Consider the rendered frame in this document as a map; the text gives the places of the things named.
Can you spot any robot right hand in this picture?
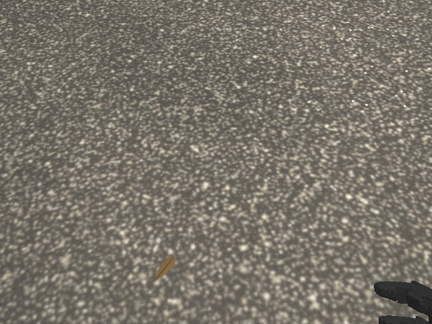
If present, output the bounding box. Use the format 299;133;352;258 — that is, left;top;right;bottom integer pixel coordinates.
374;281;432;324

